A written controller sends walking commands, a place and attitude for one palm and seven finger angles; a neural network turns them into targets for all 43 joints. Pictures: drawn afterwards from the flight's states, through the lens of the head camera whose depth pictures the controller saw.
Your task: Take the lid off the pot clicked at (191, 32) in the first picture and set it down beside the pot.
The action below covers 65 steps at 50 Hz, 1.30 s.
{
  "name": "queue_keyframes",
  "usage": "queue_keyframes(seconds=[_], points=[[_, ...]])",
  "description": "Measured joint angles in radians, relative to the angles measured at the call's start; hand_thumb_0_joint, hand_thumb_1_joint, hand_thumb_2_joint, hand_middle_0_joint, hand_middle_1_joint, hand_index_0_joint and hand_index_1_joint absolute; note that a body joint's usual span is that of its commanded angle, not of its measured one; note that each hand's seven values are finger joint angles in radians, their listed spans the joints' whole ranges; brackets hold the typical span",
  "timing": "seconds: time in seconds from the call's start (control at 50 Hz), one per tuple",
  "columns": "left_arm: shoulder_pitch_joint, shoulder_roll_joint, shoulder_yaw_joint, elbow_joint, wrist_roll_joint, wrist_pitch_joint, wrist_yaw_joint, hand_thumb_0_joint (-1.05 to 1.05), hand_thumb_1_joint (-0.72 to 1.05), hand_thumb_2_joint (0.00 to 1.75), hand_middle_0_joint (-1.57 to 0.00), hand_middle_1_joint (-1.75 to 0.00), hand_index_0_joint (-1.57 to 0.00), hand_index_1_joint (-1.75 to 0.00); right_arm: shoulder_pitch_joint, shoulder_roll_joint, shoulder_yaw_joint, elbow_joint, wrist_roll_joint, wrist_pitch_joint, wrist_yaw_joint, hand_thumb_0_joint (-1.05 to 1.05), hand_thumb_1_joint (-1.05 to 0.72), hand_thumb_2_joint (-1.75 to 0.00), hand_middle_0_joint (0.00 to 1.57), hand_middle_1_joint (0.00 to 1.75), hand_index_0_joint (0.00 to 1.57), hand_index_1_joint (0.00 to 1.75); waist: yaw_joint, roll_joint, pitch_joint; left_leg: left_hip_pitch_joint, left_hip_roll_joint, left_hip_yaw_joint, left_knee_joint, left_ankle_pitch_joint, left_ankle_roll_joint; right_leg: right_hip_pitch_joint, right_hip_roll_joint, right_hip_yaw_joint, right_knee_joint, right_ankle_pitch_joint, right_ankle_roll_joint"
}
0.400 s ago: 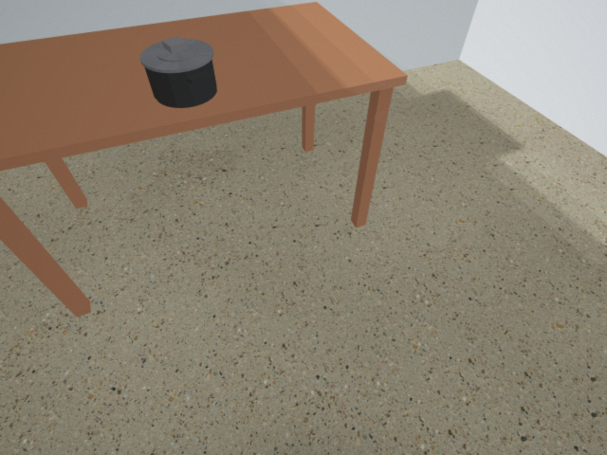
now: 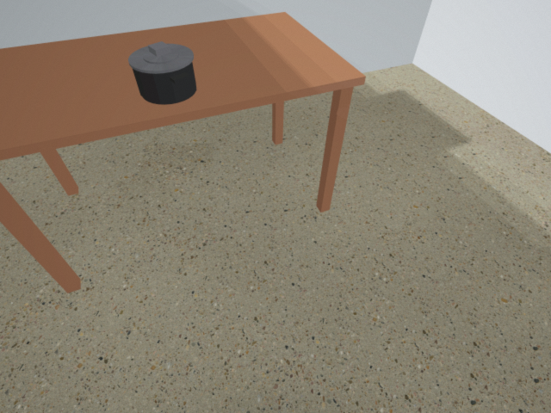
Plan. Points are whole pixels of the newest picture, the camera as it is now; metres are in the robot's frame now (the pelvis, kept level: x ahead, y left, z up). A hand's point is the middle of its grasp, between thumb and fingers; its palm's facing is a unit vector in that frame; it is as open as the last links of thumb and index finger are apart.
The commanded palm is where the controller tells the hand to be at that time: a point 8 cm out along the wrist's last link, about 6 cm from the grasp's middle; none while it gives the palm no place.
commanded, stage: look at it before walking up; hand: left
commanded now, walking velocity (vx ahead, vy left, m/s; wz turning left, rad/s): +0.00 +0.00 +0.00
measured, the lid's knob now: (159, 48) +1.03 +0.40 +0.07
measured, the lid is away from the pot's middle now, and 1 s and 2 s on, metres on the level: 0.00 0.00 0.00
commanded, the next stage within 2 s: walk to a spot facing it in 0.24 s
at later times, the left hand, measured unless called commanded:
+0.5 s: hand out of the picture +0.04 +0.22 -0.17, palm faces -0.03 -0.96 -0.27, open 7.4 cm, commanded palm none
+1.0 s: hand out of the picture +0.13 +0.13 -0.17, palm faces -0.09 -0.98 -0.15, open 7.4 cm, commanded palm none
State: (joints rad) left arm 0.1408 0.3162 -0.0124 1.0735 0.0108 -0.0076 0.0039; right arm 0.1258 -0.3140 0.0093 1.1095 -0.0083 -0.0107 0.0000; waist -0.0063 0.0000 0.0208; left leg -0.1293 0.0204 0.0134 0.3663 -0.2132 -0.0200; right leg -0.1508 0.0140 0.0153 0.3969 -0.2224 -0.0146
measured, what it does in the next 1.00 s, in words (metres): walks ahead: right foot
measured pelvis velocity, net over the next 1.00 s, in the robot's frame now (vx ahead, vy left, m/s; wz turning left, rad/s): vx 0.16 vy -0.03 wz -0.16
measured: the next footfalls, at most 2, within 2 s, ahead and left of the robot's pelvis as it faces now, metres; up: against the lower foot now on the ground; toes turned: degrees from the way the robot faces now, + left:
right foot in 0.74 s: +0.11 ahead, -0.12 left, +0.00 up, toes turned -11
left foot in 1.16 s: +0.41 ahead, +0.07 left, +0.00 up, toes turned -3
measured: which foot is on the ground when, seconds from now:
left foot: down 0.00-0.74, up 0.76-1.00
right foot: down 0.00-0.58, up 0.60-0.72, down 0.74-1.00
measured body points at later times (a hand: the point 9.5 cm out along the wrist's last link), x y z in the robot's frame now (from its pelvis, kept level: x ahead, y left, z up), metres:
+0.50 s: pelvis +0.01 +0.00 +0.00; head +0.00 +0.00 +0.45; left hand +0.05 +0.27 -0.15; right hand +0.04 -0.27 -0.15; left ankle -0.01 +0.13 -0.74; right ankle -0.01 -0.11 -0.74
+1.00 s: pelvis +0.16 -0.03 +0.00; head +0.18 -0.03 +0.45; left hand +0.13 +0.19 -0.16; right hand +0.17 -0.26 -0.16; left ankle +0.25 +0.10 -0.69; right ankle +0.07 -0.11 -0.75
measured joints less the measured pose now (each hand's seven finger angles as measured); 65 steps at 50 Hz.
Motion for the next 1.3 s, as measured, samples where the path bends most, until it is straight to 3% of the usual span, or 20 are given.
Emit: queue_keyframes(seconds=[0.4, 0.52, 0.58, 0.66, 0.72, 0.76, 0.82, 0.88, 1.0, 1.1, 1.14, 1.18, 1.24, 1.3], points=[[0.032, -0.009, 0.001, 0.017, 0.000, 0.003, 0.004, 0.00, 0.90, 0.90, -0.20, -0.30, -0.20, -0.30, 0.022, 0.010, 0.002, 0.016, -0.002, 0.005, -0.002, 0.00, -0.90, -0.90, 0.20, 0.30, 0.20, 0.30, 0.003, 0.001, 0.001, -0.002, 0.003, 0.004, -0.001, 0.005, 0.000, 0.000, 0.003, 0.004, -0.009, 0.010, 0.001], [0.114, -0.050, 0.012, 0.007, 0.006, 0.022, -0.010, 0.00, 0.90, 0.90, -0.20, -0.30, -0.20, -0.30, 0.090, 0.051, -0.008, 0.007, -0.014, 0.012, 0.004, 0.00, -0.90, -0.90, 0.20, 0.30, 0.20, 0.30, 0.013, -0.002, -0.030, -0.034, 0.014, 0.031, 0.110, -0.127, 0.013, -0.034, 0.016, 0.030, 0.076, -0.070, -0.011], [0.168, -0.076, 0.020, 0.006, 0.007, 0.022, -0.020, 0.00, 0.90, 0.90, -0.20, -0.30, -0.20, -0.30, 0.138, 0.076, -0.016, -0.002, -0.015, -0.002, 0.003, 0.00, -0.90, -0.90, 0.20, 0.30, 0.20, 0.30, 0.012, -0.010, -0.029, -0.034, 0.017, 0.054, 0.143, -0.111, 0.017, -0.066, 0.019, 0.048, 0.167, -0.135, -0.026], [0.208, -0.111, 0.030, 0.015, 0.011, 0.030, -0.029, 0.00, 0.90, 0.90, -0.20, -0.30, -0.20, -0.30, 0.209, 0.109, -0.029, -0.005, -0.015, -0.027, 0.001, 0.00, -0.90, -0.90, 0.20, 0.30, 0.20, 0.30, 0.001, -0.021, -0.018, 0.018, 0.020, 0.105, 0.131, -0.164, 0.008, -0.165, -0.014, -0.014, 0.371, -0.233, -0.027], [0.202, -0.137, 0.037, -0.002, 0.010, 0.012, -0.038, 0.00, 0.90, 0.90, -0.20, -0.30, -0.20, -0.30, 0.259, 0.119, -0.031, 0.014, -0.017, -0.031, 0.000, 0.00, -0.90, -0.90, 0.20, 0.30, 0.20, 0.30, -0.007, 0.002, 0.005, 0.054, 0.043, 0.117, 0.133, -0.190, -0.013, -0.178, -0.031, -0.074, 0.291, -0.177, -0.027], [0.196, -0.141, 0.043, -0.022, 0.011, -0.025, -0.035, 0.00, 0.90, 0.90, -0.20, -0.30, -0.20, -0.30, 0.286, 0.129, -0.030, 0.037, -0.009, -0.022, 0.003, 0.00, -0.90, -0.90, 0.20, 0.30, 0.20, 0.30, -0.004, 0.012, 0.018, 0.001, 0.066, 0.107, 0.295, -0.254, 0.006, -0.162, -0.027, -0.097, 0.259, -0.086, -0.038], [0.201, -0.157, 0.047, -0.032, 0.005, -0.059, -0.012, 0.00, 0.90, 0.90, -0.20, -0.30, -0.20, -0.30, 0.276, 0.139, -0.035, 0.066, -0.008, 0.004, 0.010, 0.00, -0.90, -0.90, 0.20, 0.30, 0.20, 0.30, 0.014, 0.021, 0.019, -0.160, 0.067, 0.063, 0.650, -0.259, 0.033, -0.114, -0.005, -0.115, 0.241, -0.134, -0.050], [0.233, -0.174, 0.044, -0.020, 0.011, -0.065, 0.004, 0.00, 0.90, 0.90, -0.20, -0.30, -0.20, -0.30, 0.227, 0.142, -0.046, 0.043, -0.013, 0.005, 0.014, 0.01, -0.90, -0.90, 0.20, 0.30, 0.20, 0.30, 0.018, 0.013, 0.004, -0.298, 0.074, 0.070, 0.760, -0.184, 0.027, -0.045, 0.007, -0.101, 0.140, -0.117, -0.047], [0.291, -0.199, 0.035, 0.027, 0.015, -0.064, 0.007, 0.00, 0.90, 0.90, -0.20, -0.30, -0.20, -0.30, 0.090, 0.149, -0.067, -0.060, -0.011, -0.009, 0.024, 0.01, -0.92, -0.90, 0.20, 0.30, 0.20, 0.30, 0.013, 0.001, -0.008, -0.445, 0.101, 0.082, 0.583, -0.033, 0.008, 0.081, 0.013, -0.061, -0.023, -0.092, -0.032], [0.312, -0.193, 0.042, 0.042, 0.016, -0.061, 0.007, 0.00, 0.90, 0.90, -0.20, -0.30, -0.20, -0.30, -0.002, 0.149, -0.063, -0.116, -0.006, -0.029, 0.034, 0.00, -0.92, -0.90, 0.20, 0.30, 0.20, 0.30, 0.039, -0.014, 0.016, -0.407, 0.081, 0.100, 0.360, 0.007, 0.030, 0.178, 0.002, -0.040, -0.046, -0.152, -0.001], [0.327, -0.187, 0.048, 0.043, 0.014, -0.058, 0.006, 0.00, 0.90, 0.90, -0.20, -0.30, -0.20, -0.30, -0.022, 0.149, -0.056, -0.135, -0.011, -0.047, 0.030, 0.00, -0.92, -0.90, 0.20, 0.30, 0.20, 0.30, 0.045, -0.023, 0.023, -0.337, 0.058, 0.120, 0.265, 0.019, 0.051, 0.177, -0.011, -0.027, 0.045, -0.222, 0.008], [0.329, -0.183, 0.055, 0.045, 0.006, -0.045, 0.002, 0.00, 0.90, 0.90, -0.20, -0.30, -0.20, -0.30, -0.031, 0.149, -0.053, -0.153, -0.020, -0.070, 0.019, 0.00, -0.91, -0.90, 0.20, 0.30, 0.20, 0.30, 0.041, -0.015, 0.026, -0.311, 0.067, 0.118, 0.277, 0.037, 0.082, 0.063, -0.005, -0.020, 0.349, -0.284, -0.012], [0.277, -0.149, 0.067, 0.037, 0.009, -0.020, -0.001, 0.00, 0.90, 0.90, -0.20, -0.30, -0.20, -0.30, -0.007, 0.175, -0.043, -0.149, -0.017, -0.069, 0.006, 0.00, -0.91, -0.90, 0.20, 0.30, 0.20, 0.30, 0.042, -0.055, 0.031, -0.264, 0.053, 0.162, 0.307, -0.040, 0.074, -0.152, -0.022, -0.010, 0.775, -0.242, -0.037], [0.216, -0.130, 0.079, -0.006, 0.019, -0.005, -0.011, 0.00, 0.91, 0.90, -0.20, -0.30, -0.19, -0.30, 0.050, 0.189, -0.046, -0.123, -0.011, -0.067, -0.008, -0.01, -0.91, -0.90, 0.20, 0.30, 0.20, 0.30, 0.045, -0.059, 0.019, -0.182, 0.041, 0.191, 0.213, -0.033, 0.063, -0.316, -0.056, -0.041, 0.859, -0.140, -0.028]])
